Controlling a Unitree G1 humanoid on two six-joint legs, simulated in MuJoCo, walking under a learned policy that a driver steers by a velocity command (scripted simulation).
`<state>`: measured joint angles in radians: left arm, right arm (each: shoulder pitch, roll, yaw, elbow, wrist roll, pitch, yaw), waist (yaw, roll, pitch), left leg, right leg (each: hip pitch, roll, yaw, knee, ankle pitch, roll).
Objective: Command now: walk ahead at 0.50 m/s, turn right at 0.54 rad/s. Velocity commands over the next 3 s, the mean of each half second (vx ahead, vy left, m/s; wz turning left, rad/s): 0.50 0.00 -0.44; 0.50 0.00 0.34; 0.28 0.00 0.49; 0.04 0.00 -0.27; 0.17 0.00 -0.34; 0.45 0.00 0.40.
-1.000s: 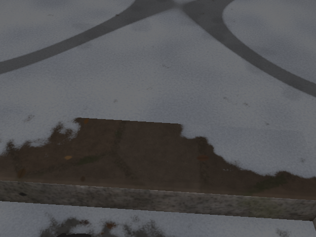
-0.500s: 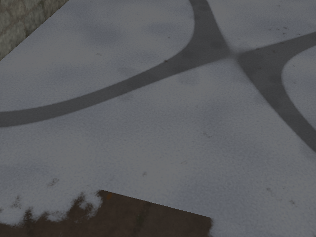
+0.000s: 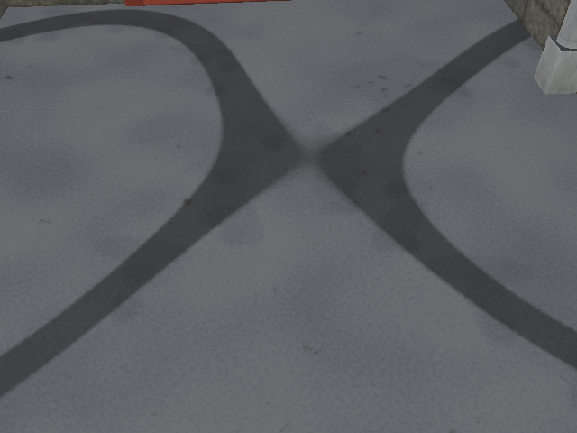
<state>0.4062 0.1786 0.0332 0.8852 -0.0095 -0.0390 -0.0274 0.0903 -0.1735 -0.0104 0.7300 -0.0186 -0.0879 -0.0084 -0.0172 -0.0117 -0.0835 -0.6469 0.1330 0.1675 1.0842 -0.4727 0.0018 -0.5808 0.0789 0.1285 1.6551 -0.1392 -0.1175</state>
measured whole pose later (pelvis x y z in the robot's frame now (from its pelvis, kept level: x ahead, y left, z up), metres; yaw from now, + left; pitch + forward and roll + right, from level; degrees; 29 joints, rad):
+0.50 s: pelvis +0.27 -0.07 +0.06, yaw -12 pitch +2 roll +1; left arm 0.25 0.24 0.08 0.76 0.00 -0.04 -0.04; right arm 0.24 -0.26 -0.06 0.88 0.04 -0.11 -0.01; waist 0.00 0.01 0.00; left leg -0.36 0.09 0.00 1.30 -0.37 0.01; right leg -0.42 0.02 -0.10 0.63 -0.25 -0.09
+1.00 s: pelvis +0.58 -0.07 +0.05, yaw +1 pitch +3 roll +0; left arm 0.32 0.24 0.07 0.85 0.01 -0.08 0.03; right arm 0.08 -0.24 -0.07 0.74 0.02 -0.07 0.04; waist 0.01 0.02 0.02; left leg -0.57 -0.06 0.08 0.64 -0.14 0.13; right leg -0.07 -0.04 -0.13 0.95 -0.51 0.03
